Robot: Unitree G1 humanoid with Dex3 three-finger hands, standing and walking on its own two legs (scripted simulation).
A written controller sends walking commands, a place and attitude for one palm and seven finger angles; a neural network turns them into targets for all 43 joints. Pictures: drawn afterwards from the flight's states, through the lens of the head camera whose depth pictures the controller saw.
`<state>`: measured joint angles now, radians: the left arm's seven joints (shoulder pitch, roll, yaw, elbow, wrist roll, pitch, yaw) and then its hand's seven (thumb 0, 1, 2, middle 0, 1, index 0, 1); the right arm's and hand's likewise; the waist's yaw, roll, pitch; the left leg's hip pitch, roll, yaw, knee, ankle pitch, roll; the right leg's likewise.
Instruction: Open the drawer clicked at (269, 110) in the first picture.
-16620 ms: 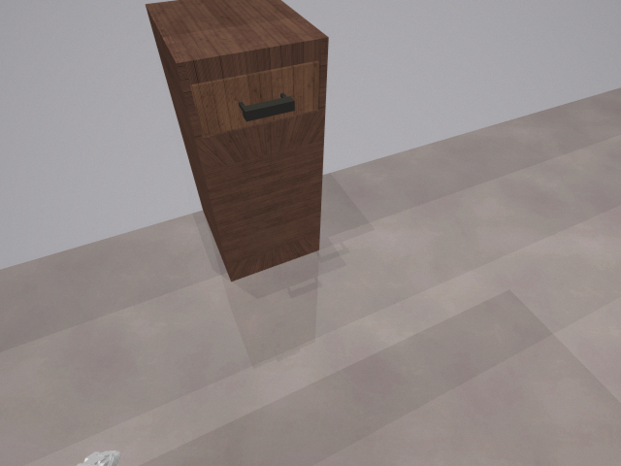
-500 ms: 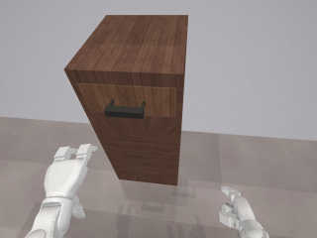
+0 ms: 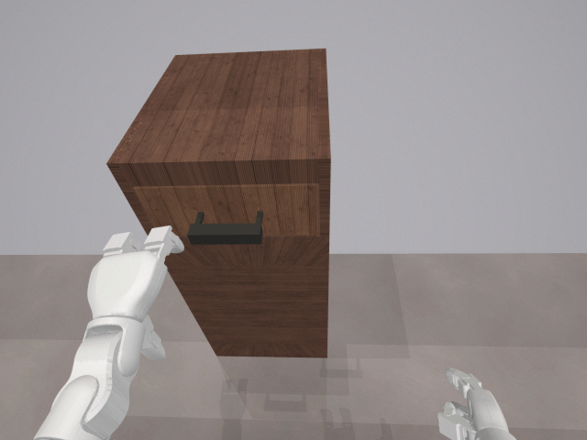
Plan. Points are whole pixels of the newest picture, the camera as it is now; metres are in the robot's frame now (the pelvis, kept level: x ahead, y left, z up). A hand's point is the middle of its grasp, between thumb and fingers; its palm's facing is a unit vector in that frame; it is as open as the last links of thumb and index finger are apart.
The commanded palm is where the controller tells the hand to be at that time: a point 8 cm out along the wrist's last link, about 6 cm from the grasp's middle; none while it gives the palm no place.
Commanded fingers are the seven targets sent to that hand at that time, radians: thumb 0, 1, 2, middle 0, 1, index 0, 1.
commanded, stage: raise the hand with hooked fingers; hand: left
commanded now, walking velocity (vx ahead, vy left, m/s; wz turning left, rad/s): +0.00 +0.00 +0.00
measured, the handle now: (227, 224) +0.49 +0.19 -0.02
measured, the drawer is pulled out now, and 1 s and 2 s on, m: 0.00 0.00 0.00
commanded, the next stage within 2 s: move the hooked fingers above the handle in 0.62 s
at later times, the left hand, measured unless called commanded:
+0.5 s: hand (118, 273) +0.29 +0.28 +0.09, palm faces +0.03 -0.09 -1.00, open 13.8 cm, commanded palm +0.27 +0.28 +0.15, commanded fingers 0.00 -0.50 0.30 -0.30 -1.20 -0.30 -1.20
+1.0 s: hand (133, 269) +0.30 +0.26 +0.08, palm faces +0.05 -0.08 -1.00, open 13.8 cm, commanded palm +0.28 +0.27 +0.14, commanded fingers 0.00 -0.50 0.30 -0.30 -1.20 -0.30 -1.20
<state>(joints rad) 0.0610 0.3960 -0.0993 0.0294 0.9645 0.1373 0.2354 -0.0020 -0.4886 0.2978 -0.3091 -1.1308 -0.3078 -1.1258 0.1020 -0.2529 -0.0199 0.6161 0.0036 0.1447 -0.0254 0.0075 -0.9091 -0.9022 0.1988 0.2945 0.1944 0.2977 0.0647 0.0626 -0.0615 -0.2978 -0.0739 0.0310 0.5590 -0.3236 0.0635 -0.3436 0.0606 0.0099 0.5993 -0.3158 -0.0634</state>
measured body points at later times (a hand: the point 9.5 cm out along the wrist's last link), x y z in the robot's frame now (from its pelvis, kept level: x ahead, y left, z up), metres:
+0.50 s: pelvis -0.01 +0.03 +0.01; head +0.02 +0.01 +0.46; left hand +0.29 +0.28 +0.14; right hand +0.18 -0.18 -0.11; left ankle -0.02 +0.08 -0.73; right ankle -0.01 -0.08 -0.73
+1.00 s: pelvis -0.02 +0.02 +0.01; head +0.00 +0.00 +0.46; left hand +0.30 +0.26 +0.14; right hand +0.18 -0.19 -0.11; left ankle -0.02 +0.08 -0.73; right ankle -0.01 -0.08 -0.73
